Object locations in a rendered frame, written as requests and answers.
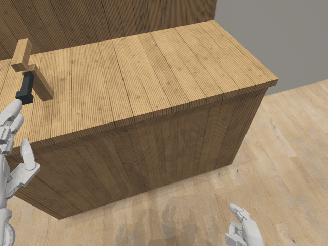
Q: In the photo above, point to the tap lever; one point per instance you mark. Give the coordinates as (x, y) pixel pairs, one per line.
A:
(26, 89)

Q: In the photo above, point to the left robot hand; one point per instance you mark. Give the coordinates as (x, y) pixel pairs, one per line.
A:
(10, 123)

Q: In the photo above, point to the robot left forearm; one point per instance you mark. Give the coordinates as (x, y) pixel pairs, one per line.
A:
(7, 232)

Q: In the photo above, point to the counter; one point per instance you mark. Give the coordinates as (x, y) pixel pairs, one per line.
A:
(129, 96)

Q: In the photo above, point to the right robot hand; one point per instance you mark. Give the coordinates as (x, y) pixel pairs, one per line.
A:
(246, 235)

